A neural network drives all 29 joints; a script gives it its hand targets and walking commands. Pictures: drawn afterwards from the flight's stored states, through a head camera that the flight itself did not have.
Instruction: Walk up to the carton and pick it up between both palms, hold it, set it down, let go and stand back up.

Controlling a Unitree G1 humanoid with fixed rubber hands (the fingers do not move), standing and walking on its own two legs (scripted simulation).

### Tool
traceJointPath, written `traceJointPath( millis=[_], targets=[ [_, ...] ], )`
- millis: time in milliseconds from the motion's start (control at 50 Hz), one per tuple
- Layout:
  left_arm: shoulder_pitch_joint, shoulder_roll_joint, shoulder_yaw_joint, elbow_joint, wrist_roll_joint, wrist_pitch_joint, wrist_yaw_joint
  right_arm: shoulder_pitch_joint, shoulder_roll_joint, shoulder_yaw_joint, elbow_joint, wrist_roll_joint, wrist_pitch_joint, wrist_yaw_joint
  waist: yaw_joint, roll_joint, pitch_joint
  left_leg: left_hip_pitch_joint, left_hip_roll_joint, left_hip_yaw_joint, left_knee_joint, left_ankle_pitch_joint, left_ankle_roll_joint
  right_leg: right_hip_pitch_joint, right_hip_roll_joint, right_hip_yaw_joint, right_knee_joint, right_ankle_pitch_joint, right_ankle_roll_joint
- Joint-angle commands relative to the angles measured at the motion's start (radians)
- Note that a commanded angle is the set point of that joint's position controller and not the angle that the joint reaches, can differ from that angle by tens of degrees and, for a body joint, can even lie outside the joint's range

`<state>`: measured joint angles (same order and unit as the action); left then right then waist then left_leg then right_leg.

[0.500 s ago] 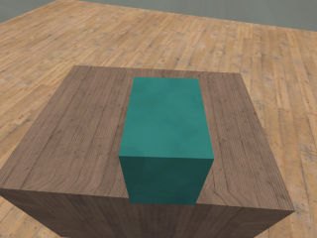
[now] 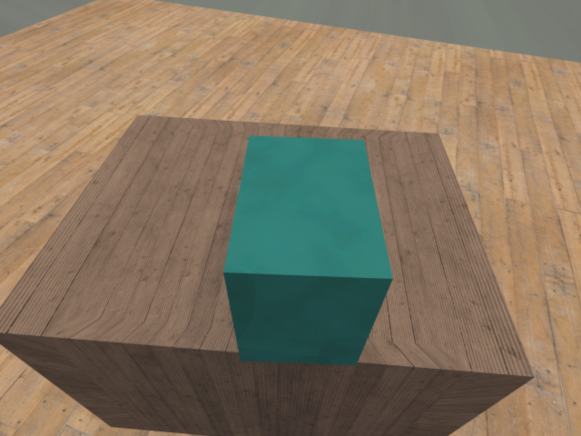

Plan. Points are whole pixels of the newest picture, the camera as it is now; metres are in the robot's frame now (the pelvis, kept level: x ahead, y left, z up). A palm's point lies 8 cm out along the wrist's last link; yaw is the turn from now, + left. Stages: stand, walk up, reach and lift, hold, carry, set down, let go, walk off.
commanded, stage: stand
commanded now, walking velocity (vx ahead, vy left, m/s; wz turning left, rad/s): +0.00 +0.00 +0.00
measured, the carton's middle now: (302, 250) +0.43 -0.01 +0.01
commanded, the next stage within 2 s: none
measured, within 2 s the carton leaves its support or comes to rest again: neither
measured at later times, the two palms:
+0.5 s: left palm out of the picture -0.08 +0.18 -0.15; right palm out of the picture -0.04 -0.20 -0.15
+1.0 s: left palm out of the picture -0.08 +0.18 -0.15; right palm out of the picture -0.02 -0.22 -0.15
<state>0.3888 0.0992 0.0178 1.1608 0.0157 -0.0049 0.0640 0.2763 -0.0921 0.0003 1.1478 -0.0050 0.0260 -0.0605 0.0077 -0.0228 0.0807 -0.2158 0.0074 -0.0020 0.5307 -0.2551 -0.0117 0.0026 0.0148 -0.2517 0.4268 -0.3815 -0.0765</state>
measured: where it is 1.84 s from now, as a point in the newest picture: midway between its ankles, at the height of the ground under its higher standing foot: outside the picture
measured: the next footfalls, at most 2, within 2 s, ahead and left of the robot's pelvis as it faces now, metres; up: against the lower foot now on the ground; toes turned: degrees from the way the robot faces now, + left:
none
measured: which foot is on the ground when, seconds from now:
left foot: down 0.00-1.00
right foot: down 0.00-1.00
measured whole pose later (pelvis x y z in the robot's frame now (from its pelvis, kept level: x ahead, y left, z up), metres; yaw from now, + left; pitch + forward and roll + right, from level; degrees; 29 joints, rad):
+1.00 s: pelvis -0.01 -0.01 +0.00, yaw +0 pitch -3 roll +0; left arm 0.40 0.09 0.03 1.16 0.01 -0.01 0.06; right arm 0.26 -0.09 0.00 1.16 0.00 0.03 -0.06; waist 0.01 -0.02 0.08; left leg -0.25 0.03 -0.01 0.52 -0.23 -0.03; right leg -0.02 0.04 -0.27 0.42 -0.37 -0.10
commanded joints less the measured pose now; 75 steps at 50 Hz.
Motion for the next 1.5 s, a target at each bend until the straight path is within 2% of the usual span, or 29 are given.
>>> traceJointPath(
  millis=[0, 60, 140, 180, 240, 320, 340, 380, 500, 520, 560, 680, 740, 760, 820, 880, 940, 980, 1020, 1120, 1140, 1160, 1240, 1300, 1340, 1380, 1420, 1460, 1480],
  targets=[
    [0.141, 0.065, 0.009, 0.002, -0.004, -0.007, 0.005, 0.088, -0.066, -0.005, -0.013, 0.000, -0.009, 0.003, -0.018, 0.043, 0.085, -0.050, 0.070, -0.054, -0.064, 0.252, 0.049, -0.087, -0.180, 0.128, -0.131, 0.363, -0.003],
    [0.174, 0.077, 0.017, 0.010, -0.007, -0.002, 0.004, 0.101, -0.031, 0.002, -0.011, -0.001, -0.010, 0.002, 0.003, 0.053, 0.034, -0.038, 0.072, -0.048, -0.055, 0.284, 0.041, -0.038, -0.167, 0.110, -0.095, 0.378, -0.009],
    [0.112, 0.045, 0.014, -0.007, 0.001, -0.006, -0.003, 0.105, -0.028, 0.002, -0.015, -0.006, -0.011, 0.004, -0.025, 0.038, 0.083, -0.031, 0.076, -0.063, -0.082, 0.232, 0.057, -0.116, -0.179, 0.136, -0.127, 0.295, -0.017],
    [0.131, 0.043, 0.014, -0.009, 0.001, -0.003, -0.003, 0.091, -0.071, -0.002, -0.022, -0.002, -0.014, 0.000, -0.005, 0.007, 0.085, -0.083, 0.084, -0.072, -0.085, 0.247, 0.057, -0.085, -0.172, 0.135, -0.126, 0.314, -0.003],
    [0.142, 0.043, 0.016, -0.013, -0.005, -0.009, -0.002, 0.078, -0.044, 0.001, -0.025, 0.001, -0.010, 0.002, 0.017, 0.036, 0.054, -0.064, 0.076, -0.067, -0.073, 0.282, 0.044, -0.058, -0.175, 0.128, -0.101, 0.353, -0.009],
    [0.126, 0.035, 0.014, -0.029, -0.005, -0.007, -0.002, 0.089, -0.055, -0.007, -0.025, 0.004, -0.010, 0.005, -0.004, 0.035, 0.067, -0.071, 0.065, -0.048, -0.066, 0.223, 0.045, -0.080, -0.198, 0.137, -0.123, 0.364, -0.016],
    [0.126, 0.066, 0.020, -0.013, 0.002, -0.005, 0.000, 0.076, -0.053, -0.007, -0.018, 0.002, -0.008, 0.003, 0.001, 0.045, 0.096, -0.069, 0.066, -0.034, -0.074, 0.225, 0.035, -0.103, -0.208, 0.143, -0.140, 0.390, 0.008],
    [0.130, 0.045, 0.017, -0.019, 0.000, -0.007, 0.003, 0.079, -0.049, -0.010, -0.023, -0.004, -0.011, 0.011, -0.015, -0.020, 0.090, -0.051, 0.062, -0.048, -0.057, 0.196, 0.043, -0.135, -0.209, 0.159, -0.166, 0.331, -0.008],
    [0.127, 0.035, 0.015, -0.008, -0.002, -0.009, 0.004, 0.099, -0.043, -0.009, -0.004, 0.008, -0.002, 0.002, -0.013, 0.047, 0.086, -0.068, 0.054, -0.027, -0.064, 0.201, 0.027, -0.088, -0.218, 0.148, -0.166, 0.362, -0.011],
    [0.145, 0.041, 0.017, -0.008, -0.004, -0.010, 0.004, 0.082, -0.043, -0.005, -0.014, 0.008, -0.002, -0.001, 0.009, 0.005, 0.082, -0.067, 0.061, -0.016, -0.064, 0.177, 0.024, -0.102, -0.233, 0.162, -0.178, 0.348, 0.008],
    [0.121, 0.062, 0.021, -0.006, -0.002, -0.011, -0.003, 0.093, -0.055, -0.006, -0.004, 0.001, -0.002, 0.000, -0.005, -0.019, 0.107, -0.053, 0.062, -0.018, -0.071, 0.185, 0.021, -0.145, -0.237, 0.170, -0.193, 0.373, 0.018],
    [0.151, 0.034, 0.017, 0.009, 0.001, -0.014, 0.002, 0.066, -0.044, -0.009, -0.026, -0.002, -0.014, 0.011, -0.005, 0.051, 0.062, -0.066, 0.069, -0.034, -0.059, 0.227, 0.028, -0.081, -0.205, 0.133, -0.116, 0.503, 0.012],
    [0.163, 0.045, 0.018, 0.008, 0.002, -0.011, 0.001, 0.056, -0.053, -0.011, -0.021, 0.003, -0.007, 0.001, 0.011, 0.022, 0.053, -0.060, 0.069, -0.030, -0.063, 0.209, 0.026, -0.091, -0.218, 0.141, -0.145, 0.424, 0.003],
    [0.152, 0.078, 0.027, 0.002, 0.003, -0.012, 0.000, 0.079, -0.017, 0.003, -0.005, 0.006, -0.005, -0.002, -0.007, -0.001, 0.053, -0.053, 0.070, -0.022, -0.063, 0.209, 0.023, -0.096, -0.199, 0.129, -0.146, 0.430, 0.004],
    [0.162, 0.053, 0.022, 0.010, 0.001, -0.008, -0.001, 0.033, -0.041, -0.009, -0.017, 0.005, -0.010, 0.004, 0.014, 0.022, 0.045, -0.061, 0.066, -0.006, -0.045, 0.213, 0.018, -0.082, -0.216, 0.138, -0.141, 0.486, 0.011],
    [0.146, 0.014, 0.009, 0.002, -0.004, -0.008, 0.009, 0.029, -0.057, -0.013, -0.021, 0.001, -0.005, 0.002, 0.001, 0.026, 0.079, -0.075, 0.053, 0.008, -0.033, 0.183, 0.015, -0.098, -0.227, 0.152, -0.153, 0.501, 0.010],
    [0.156, 0.049, 0.020, 0.004, -0.008, -0.013, -0.001, 0.063, -0.046, -0.001, -0.010, 0.001, -0.004, 0.004, -0.001, -0.001, 0.054, -0.045, 0.065, -0.016, -0.043, 0.201, 0.027, -0.100, -0.197, 0.135, -0.154, 0.396, -0.006],
    [0.152, 0.024, 0.012, 0.005, -0.002, -0.009, 0.005, 0.046, -0.043, -0.008, -0.018, -0.003, -0.006, 0.006, 0.000, 0.022, 0.090, -0.081, 0.064, -0.008, -0.041, 0.195, 0.019, -0.095, -0.232, 0.155, -0.134, 0.581, 0.016],
    [0.141, 0.060, 0.017, -0.001, -0.002, -0.011, 0.006, 0.063, -0.024, -0.003, -0.006, 0.002, -0.001, -0.005, -0.005, -0.005, 0.063, -0.062, 0.063, -0.020, -0.041, 0.185, 0.023, -0.096, -0.217, 0.137, -0.147, 0.508, 0.010],
    [0.168, 0.074, 0.018, 0.011, 0.002, -0.011, 0.000, 0.073, -0.033, -0.005, -0.003, -0.001, -0.004, -0.001, -0.001, 0.063, 0.064, -0.050, 0.071, -0.035, -0.070, 0.223, 0.018, -0.082, -0.205, 0.126, -0.131, 0.445, 0.001],
    [0.140, 0.066, 0.019, 0.001, -0.001, -0.014, 0.000, 0.074, -0.056, -0.006, -0.003, 0.004, -0.007, -0.003, -0.007, 0.041, 0.048, -0.048, 0.078, -0.028, -0.073, 0.229, 0.024, -0.079, -0.211, 0.131, -0.136, 0.446, -0.004],
    [0.141, 0.060, 0.018, 0.004, 0.000, -0.011, 0.003, 0.075, -0.059, -0.006, -0.002, 0.001, -0.009, -0.001, -0.005, 0.064, 0.054, -0.064, 0.067, -0.034, -0.054, 0.233, 0.021, -0.070, -0.204, 0.130, -0.134, 0.465, 0.003],
    [0.133, 0.085, 0.025, -0.006, -0.005, -0.010, 0.002, 0.077, -0.048, 0.000, -0.011, -0.002, -0.013, 0.001, -0.008, 0.005, 0.028, -0.059, 0.074, -0.033, -0.042, 0.256, 0.032, -0.045, -0.195, 0.112, -0.112, 0.542, 0.001],
    [0.142, 0.048, 0.014, -0.004, -0.002, -0.006, 0.005, 0.058, -0.054, -0.001, -0.013, 0.001, -0.009, -0.001, 0.007, 0.046, 0.038, -0.057, 0.070, -0.022, -0.045, 0.226, 0.023, -0.068, -0.212, 0.118, -0.111, 0.543, 0.005],
    [0.150, 0.050, 0.015, -0.006, 0.001, -0.006, 0.002, 0.059, -0.049, -0.007, -0.013, 0.002, -0.008, -0.008, 0.011, 0.018, 0.042, -0.081, 0.067, -0.021, -0.033, 0.233, 0.028, -0.041, -0.197, 0.114, -0.110, 0.501, 0.003],
    [0.134, 0.088, 0.019, -0.011, -0.002, -0.009, 0.005, 0.045, -0.049, 0.000, -0.013, 0.007, -0.005, -0.009, 0.011, -0.013, 0.044, -0.085, 0.066, -0.015, -0.027, 0.212, 0.022, -0.050, -0.211, 0.107, -0.108, 0.651, 0.021],
    [0.146, 0.078, 0.016, 0.001, -0.002, -0.013, -0.001, 0.048, -0.044, -0.005, -0.015, 0.001, -0.003, -0.002, 0.000, -0.018, 0.050, -0.064, 0.063, -0.001, -0.017, 0.199, 0.020, -0.055, -0.217, 0.112, -0.114, 0.640, 0.011],
    [0.134, 0.071, 0.016, -0.006, -0.006, -0.014, -0.002, 0.065, -0.042, 0.001, -0.008, -0.003, -0.005, -0.002, 0.008, -0.009, 0.045, -0.073, 0.057, 0.006, -0.016, 0.215, 0.019, -0.032, -0.204, 0.114, -0.102, 0.682, 0.004],
    [0.156, 0.073, 0.013, -0.002, -0.006, -0.013, -0.005, 0.073, -0.043, -0.004, -0.018, -0.006, -0.005, 0.000, -0.003, 0.044, 0.033, -0.052, 0.063, -0.012, -0.023, 0.225, 0.022, -0.045, -0.212, 0.119, -0.103, 0.646, -0.014]
  ],
)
